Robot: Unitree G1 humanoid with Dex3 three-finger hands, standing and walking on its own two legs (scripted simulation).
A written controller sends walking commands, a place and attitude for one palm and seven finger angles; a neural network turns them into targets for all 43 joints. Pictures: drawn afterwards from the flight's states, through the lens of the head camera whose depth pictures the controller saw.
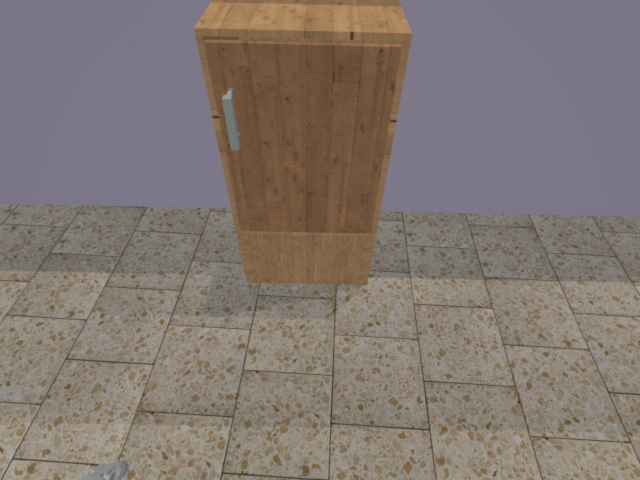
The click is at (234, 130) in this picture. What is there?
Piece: cupboard door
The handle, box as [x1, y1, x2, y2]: [222, 88, 239, 149]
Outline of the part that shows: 229,88 227,93 223,95 222,101 231,149 238,149 239,133 237,132 231,96 233,91 232,88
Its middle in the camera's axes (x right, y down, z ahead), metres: -0.22 -0.29 +0.95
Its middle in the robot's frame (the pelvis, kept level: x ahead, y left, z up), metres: +0.89 +0.27 -0.02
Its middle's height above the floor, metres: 0.74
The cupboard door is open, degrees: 0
